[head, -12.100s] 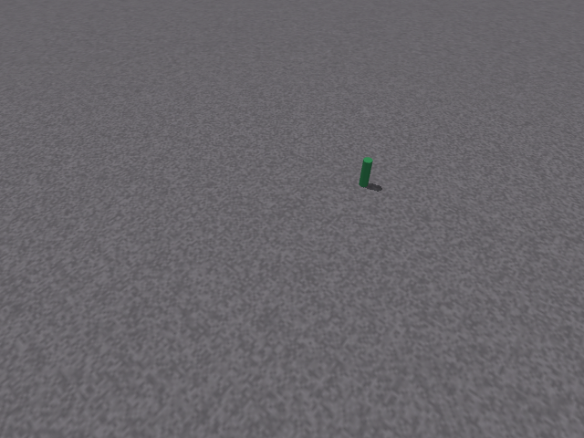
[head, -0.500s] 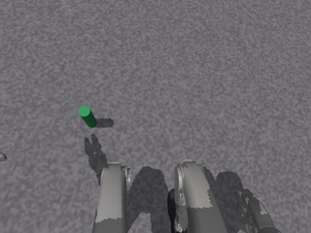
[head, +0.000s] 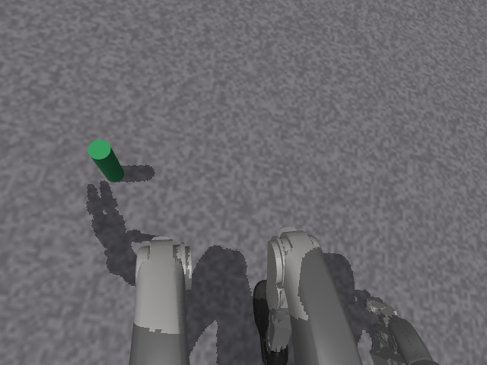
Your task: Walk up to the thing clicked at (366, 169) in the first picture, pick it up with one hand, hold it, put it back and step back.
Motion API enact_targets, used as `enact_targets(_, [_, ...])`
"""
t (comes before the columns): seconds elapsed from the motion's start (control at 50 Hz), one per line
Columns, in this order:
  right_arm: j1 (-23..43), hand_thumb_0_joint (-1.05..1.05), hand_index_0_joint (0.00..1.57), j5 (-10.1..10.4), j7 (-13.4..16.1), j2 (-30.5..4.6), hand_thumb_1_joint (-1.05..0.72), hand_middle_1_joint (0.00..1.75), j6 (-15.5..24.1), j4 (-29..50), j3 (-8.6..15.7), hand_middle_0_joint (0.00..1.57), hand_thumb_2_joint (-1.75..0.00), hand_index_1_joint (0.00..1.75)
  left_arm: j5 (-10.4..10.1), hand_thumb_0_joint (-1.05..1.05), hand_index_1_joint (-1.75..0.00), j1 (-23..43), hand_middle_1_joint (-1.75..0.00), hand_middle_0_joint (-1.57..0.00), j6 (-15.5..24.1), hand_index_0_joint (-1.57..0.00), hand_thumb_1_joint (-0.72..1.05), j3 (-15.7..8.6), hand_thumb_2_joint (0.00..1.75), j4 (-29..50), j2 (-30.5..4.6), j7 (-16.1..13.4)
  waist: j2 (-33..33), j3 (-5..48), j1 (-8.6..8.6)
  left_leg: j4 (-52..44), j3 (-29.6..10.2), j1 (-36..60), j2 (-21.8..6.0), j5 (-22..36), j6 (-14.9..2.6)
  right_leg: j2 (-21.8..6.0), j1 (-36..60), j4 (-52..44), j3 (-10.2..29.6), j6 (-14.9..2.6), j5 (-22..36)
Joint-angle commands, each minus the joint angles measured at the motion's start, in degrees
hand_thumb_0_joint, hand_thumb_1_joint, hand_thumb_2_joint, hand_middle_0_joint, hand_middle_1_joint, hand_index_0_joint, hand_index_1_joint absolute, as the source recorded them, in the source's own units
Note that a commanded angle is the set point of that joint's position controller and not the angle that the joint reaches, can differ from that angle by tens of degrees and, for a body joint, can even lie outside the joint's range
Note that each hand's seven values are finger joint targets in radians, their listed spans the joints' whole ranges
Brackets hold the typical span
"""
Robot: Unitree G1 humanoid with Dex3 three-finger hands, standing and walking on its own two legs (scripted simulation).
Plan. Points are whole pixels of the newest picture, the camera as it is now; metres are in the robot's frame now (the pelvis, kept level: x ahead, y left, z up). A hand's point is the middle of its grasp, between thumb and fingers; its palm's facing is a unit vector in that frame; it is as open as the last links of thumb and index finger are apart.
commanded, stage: go down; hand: left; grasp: from the side
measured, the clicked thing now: (107, 163) +0.53 +0.28 -0.32
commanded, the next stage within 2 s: approach in 0.52 s
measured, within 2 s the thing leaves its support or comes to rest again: neither
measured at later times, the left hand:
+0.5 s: hand out of the picture +0.42 +0.45 -0.01, palm faces +0.33 -0.94 -0.07, open 16.8 cm
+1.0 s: hand out of the picture +0.45 +0.42 -0.12, palm faces +0.32 -0.95 -0.01, open 17.4 cm
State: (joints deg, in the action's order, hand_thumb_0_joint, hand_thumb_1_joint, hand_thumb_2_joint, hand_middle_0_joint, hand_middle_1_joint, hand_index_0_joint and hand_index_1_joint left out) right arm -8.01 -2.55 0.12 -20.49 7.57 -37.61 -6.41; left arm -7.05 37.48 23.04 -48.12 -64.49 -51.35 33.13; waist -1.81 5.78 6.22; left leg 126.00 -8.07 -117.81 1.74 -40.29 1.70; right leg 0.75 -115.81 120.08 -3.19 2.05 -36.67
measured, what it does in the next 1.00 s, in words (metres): lowers itself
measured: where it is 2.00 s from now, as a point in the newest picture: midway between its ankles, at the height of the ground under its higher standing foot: (218, 350)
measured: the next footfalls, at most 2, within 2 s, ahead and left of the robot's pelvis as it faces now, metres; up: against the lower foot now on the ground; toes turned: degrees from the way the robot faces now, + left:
none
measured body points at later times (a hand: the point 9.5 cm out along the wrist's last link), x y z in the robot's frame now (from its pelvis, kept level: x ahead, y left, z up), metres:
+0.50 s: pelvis -0.01 +0.01 -0.04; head +0.21 +0.09 +0.35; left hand +0.39 +0.50 +0.00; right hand +0.12 -0.27 -0.12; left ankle +0.08 +0.13 -0.37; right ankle +0.11 -0.13 -0.37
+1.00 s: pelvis -0.01 +0.01 -0.07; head +0.23 +0.12 +0.30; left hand +0.43 +0.47 -0.11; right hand +0.12 -0.26 -0.14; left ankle +0.08 +0.13 -0.37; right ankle +0.11 -0.13 -0.37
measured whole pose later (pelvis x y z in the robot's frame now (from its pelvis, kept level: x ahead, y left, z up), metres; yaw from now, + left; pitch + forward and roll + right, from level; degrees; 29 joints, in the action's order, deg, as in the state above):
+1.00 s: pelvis -0.01 +0.01 -0.07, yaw -4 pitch +27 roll -12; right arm -4.1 -7.3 -2.2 -22.9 3.0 -32.9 -15.3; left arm -6.1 46.9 31.8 -47.0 -77.6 -59.8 30.1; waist -5.7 -3.2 10.9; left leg 140.2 -11.2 -127.5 2.3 -40.6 0.2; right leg 1.7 -123.1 130.4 -5.7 2.8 -36.1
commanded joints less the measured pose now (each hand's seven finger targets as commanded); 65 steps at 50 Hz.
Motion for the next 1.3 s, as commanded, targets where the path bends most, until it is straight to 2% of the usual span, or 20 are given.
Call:
enact_targets(0.0, [-7.7,0.00,0.20,0.1,1.1,-14.2,-0.90,0.30,0.9,2.5,5.1,0.20,-0.90,0.30,-1.5,0.00,-0.11,13.2,-0.11,-0.04,3.4,-0.04,-0.46,-3.4,0.10,11.8,-26.3,0.0,18.0,35.1,-2.31,-18.2,4.1,24.6,-1.9,6.8,-2.68,0.1,16.4,-8.8,-2.9,-4.31,4.4])
enact_targets(0.36, [-7.7,0.00,0.20,-0.7,0.7,-15.6,-0.89,0.30,-0.6,3.2,3.2,0.20,-0.90,0.30,-1.5,0.00,-0.11,17.5,-0.11,-0.03,3.6,-0.03,-0.38,-4.7,0.12,10.9,-29.7,1.0,17.6,33.3,-0.26,-13.3,3.1,20.7,-1.7,7.3,-2.80,0.2,12.8,-4.9,-4.3,-4.14,4.7])
enact_targets(0.52, [-7.4,0.00,0.20,-1.0,0.6,-16.2,-0.90,0.30,-1.5,3.4,2.6,0.20,-0.90,0.30,-1.1,0.00,-0.12,16.9,-0.12,-0.03,3.6,-0.03,-0.40,-5.9,0.13,10.5,-32.5,1.0,19.4,33.2,-0.96,-12.3,3.1,20.8,-1.8,8.2,-2.69,0.3,12.0,-3.6,-4.5,-4.22,5.3])
enact_targets(0.6, [-7.5,0.00,0.20,-0.9,0.7,-16.5,-0.91,0.30,-1.9,3.7,2.5,0.20,-0.90,0.30,-1.3,0.00,-0.18,17.7,-0.16,-0.04,3.5,-0.03,-0.44,-4.4,0.18,10.9,-31.0,1.1,19.9,33.1,-0.34,-12.4,2.4,22.3,-1.8,8.6,-2.42,0.3,10.3,-3.1,-4.7,-4.34,5.5])
enact_targets(0.62, [-7.7,0.00,0.20,-1.0,0.7,-16.8,-0.89,0.30,-2.1,3.4,2.4,0.20,-0.90,0.30,-1.1,0.00,-0.10,17.6,-0.10,-0.06,3.4,-0.06,-0.49,-5.5,0.10,10.1,-32.6,1.1,20.8,32.5,0.05,-12.2,2.4,21.6,-1.8,8.9,-2.42,0.3,10.3,-2.9,-4.9,-4.36,5.8])
enact_targets(0.7, [-6.9,0.00,0.20,-1.0,0.4,-16.7,-0.90,0.30,-2.2,4.0,1.2,0.20,-0.90,0.30,-2.5,0.00,-0.09,18.4,-0.09,-0.08,4.0,-0.07,-0.54,-3.0,0.01,5.1,-28.1,1.4,17.1,27.1,2.60,-10.5,1.3,17.3,-1.7,6.3,-2.75,0.5,8.0,-2.5,-5.4,-4.12,4.2])
enact_targets(0.84, [-6.0,0.00,0.20,-2.9,-0.5,-17.9,-0.88,0.30,-3.2,5.2,-1.3,0.20,-0.89,0.30,-1.3,0.00,-0.09,19.0,-0.09,-0.07,7.9,-0.07,-0.55,-0.2,0.01,-3.7,-26.4,-0.8,15.4,24.3,4.68,-7.0,0.1,15.6,-2.1,6.0,-2.62,1.1,7.0,-0.4,-6.7,-3.95,4.2])
enact_targets(0.88, [-5.3,0.00,0.20,-4.0,-0.9,-17.7,-0.88,0.30,-3.8,5.8,-2.4,0.20,-0.89,0.30,-1.0,0.00,-0.09,21.3,-0.09,-0.07,10.3,-0.07,-0.56,0.5,0.02,-2.7,-26.3,-1.9,15.6,25.3,5.64,-5.0,0.5,15.2,-2.3,7.4,-2.57,1.4,8.5,0.0,-7.0,-3.72,5.3])
enact_targets(0.94, [-4.0,0.00,0.20,-5.3,-1.5,-18.5,-0.88,0.30,-4.6,6.0,-3.8,0.20,-0.89,0.30,0.0,0.00,-0.09,22.5,-0.09,-0.07,14.1,-0.07,-0.53,-0.5,0.04,-2.1,-29.7,-4.1,18.1,26.0,5.67,-3.8,0.3,15.8,-2.5,7.7,-2.26,1.6,8.7,1.6,-7.4,-3.68,5.2])
enact_targets(0.96, [-3.1,0.00,0.20,-5.7,-1.6,-18.7,-0.89,0.30,-4.9,6.4,-4.4,0.20,-0.90,0.30,0.2,0.00,-0.10,22.2,-0.10,-0.07,15.3,-0.07,-0.54,0.5,0.05,-2.6,-28.2,-4.7,19.1,25.7,5.98,-3.7,-0.2,17.4,-2.7,8.9,-1.85,1.6,8.2,2.5,-7.9,-3.70,6.3])
enact_targets(0.98, [-3.2,0.00,0.20,-6.3,-1.8,-19.2,-0.89,0.30,-5.3,5.8,-4.6,0.20,-0.90,0.30,0.8,0.00,-0.10,20.9,-0.10,-0.07,16.2,-0.07,-0.55,-1.2,0.04,-3.4,-30.4,-5.4,20.6,25.9,5.52,-3.3,-0.4,18.4,-2.9,9.8,-1.57,1.7,8.1,3.2,-8.0,-3.75,6.8])
enact_targets(1.0, [-2.2,0.00,0.20,-6.8,-2.0,-19.2,-0.89,0.30,-5.6,6.4,-5.3,0.20,-0.90,0.30,0.9,0.00,-0.11,21.6,-0.11,-0.06,17.5,-0.06,-0.54,0.2,0.06,-2.3,-29.4,-5.9,22.1,25.9,6.05,-3.3,-0.7,18.7,-3.0,10.5,-1.30,1.7,7.9,3.9,-8.4,-3.82,7.3])
enact_targets(1.02, [-2.1,0.00,0.20,-7.2,-2.1,-19.8,-0.89,0.30,-6.0,6.3,-5.9,0.20,-0.90,0.30,0.9,0.00,-0.12,20.7,-0.12,-0.06,18.4,-0.06,-0.54,-0.8,0.07,-3.4,-30.0,-6.5,22.5,26.1,6.38,-2.9,-1.4,20.4,-3.1,12.8,-1.03,1.7,8.3,4.5,-8.9,-3.78,8.8])
enact_targets(1.04, [-1.6,0.00,0.20,-7.7,-2.2,-19.7,-0.90,0.30,-6.4,6.1,-6.4,0.20,-0.90,0.30,1.2,0.00,-0.12,21.1,-0.12,-0.06,19.5,-0.06,-0.54,0.1,0.08,-2.3,-29.6,-6.9,23.8,26.6,6.38,-2.5,-1.5,22.0,-3.3,14.5,-0.72,1.8,7.9,5.1,-9.1,-3.86,9.7])
enact_targets(1.06, [-1.5,0.00,0.20,-8.4,-2.2,-20.5,-0.90,0.30,-6.9,5.7,-6.9,0.20,-0.90,0.30,1.7,0.00,-0.13,19.5,-0.12,-0.06,20.2,-0.05,-0.53,-3.0,0.09,-3.1,-33.9,-7.8,26.0,26.9,5.97,-1.9,-1.4,22.9,-3.5,16.5,-0.56,1.8,8.6,5.5,-9.2,-3.84,10.6])
enact_targets(1.08, [-0.4,0.00,0.20,-8.7,-2.4,-20.4,-0.91,0.30,-7.3,6.6,-7.6,0.20,-0.90,0.30,1.6,0.00,-0.13,20.5,-0.13,-0.06,21.1,-0.05,-0.54,0.0,0.09,-3.4,-30.0,-8.0,26.0,26.0,7.34,-1.9,-2.3,23.6,-3.6,17.0,-0.29,1.8,7.6,6.1,-9.8,-3.92,10.8])
enact_targets(1.1, [0.4,0.00,0.20,-9.3,-2.5,-20.9,-0.91,0.30,-7.6,6.6,-8.1,0.20,-0.90,0.30,1.6,0.00,-0.14,19.9,-0.14,-0.05,21.8,-0.05,-0.53,0.0,0.10,-4.4,-29.5,-8.3,26.6,25.3,7.90,-1.4,-2.9,24.3,-3.9,17.7,-0.20,1.9,7.0,6.5,-10.3,-3.84,11.2])
enact_targets(1.18, [3.0,0.00,0.20,-11.0,-2.6,-22.2,-0.92,0.30,-8.9,6.5,-10.5,0.20,-0.91,0.30,2.2,0.00,-0.14,19.6,-0.13,-0.05,25.2,-0.05,-0.54,-0.3,0.11,-8.1,-31.3,-11.1,26.7,21.2,10.01,0.3,-4.1,22.4,-4.5,15.4,-0.09,2.3,7.3,7.3,-11.6,-3.55,10.5])
enact_targets(1.26, [6.6,0.00,0.20,-12.7,-2.9,-22.6,-0.93,0.30,-9.6,7.6,-13.5,0.20,-0.91,0.30,1.8,0.00,-0.14,21.5,-0.14,-0.05,29.2,-0.05,-0.56,3.9,0.10,-11.3,-27.5,-13.3,24.6,17.9,13.28,2.2,-5.1,19.5,-4.9,12.2,-0.43,2.9,8.6,7.3,-12.7,-3.00,9.6])
enact_targets(1.28, [6.8,0.00,0.20,-13.1,-2.8,-23.0,-0.92,0.30,-9.8,7.3,-14.0,0.20,-0.91,0.30,2.1,0.00,-0.14,20.4,-0.14,-0.05,30.0,-0.05,-0.55,3.9,0.11,-13.4,-28.4,-14.2,24.3,16.9,13.55,2.7,-5.2,18.4,-5.0,11.8,-0.54,3.1,9.6,7.3,-12.9,-2.87,9.8])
